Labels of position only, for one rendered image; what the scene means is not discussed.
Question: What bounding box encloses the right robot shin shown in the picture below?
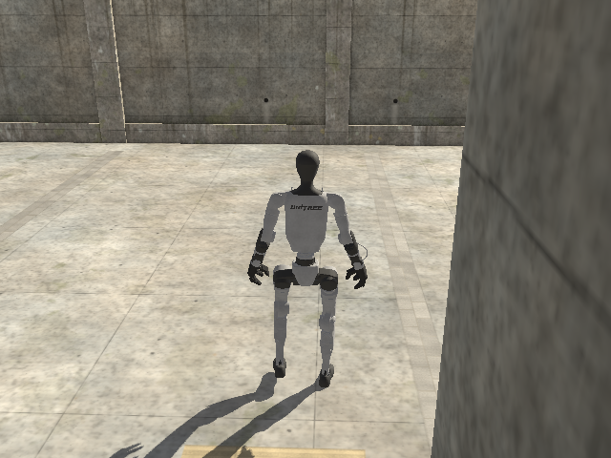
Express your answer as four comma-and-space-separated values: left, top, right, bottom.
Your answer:
320, 316, 336, 375

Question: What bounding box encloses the right robot hand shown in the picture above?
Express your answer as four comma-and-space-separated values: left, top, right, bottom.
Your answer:
346, 265, 368, 289

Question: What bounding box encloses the right robot upper arm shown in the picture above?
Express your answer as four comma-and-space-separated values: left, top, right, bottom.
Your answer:
327, 192, 353, 245

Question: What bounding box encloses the left robot hand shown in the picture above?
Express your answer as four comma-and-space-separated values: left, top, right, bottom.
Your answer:
247, 262, 269, 285

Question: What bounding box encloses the right robot foot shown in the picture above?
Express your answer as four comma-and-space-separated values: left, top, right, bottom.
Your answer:
319, 364, 334, 387

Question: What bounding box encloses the left robot upper arm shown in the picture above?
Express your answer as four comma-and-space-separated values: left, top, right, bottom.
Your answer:
261, 191, 287, 243

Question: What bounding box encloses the right robot forearm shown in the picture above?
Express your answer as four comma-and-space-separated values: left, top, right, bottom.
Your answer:
344, 230, 364, 270

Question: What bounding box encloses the left robot forearm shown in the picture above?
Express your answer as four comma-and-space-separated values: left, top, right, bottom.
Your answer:
250, 228, 270, 267

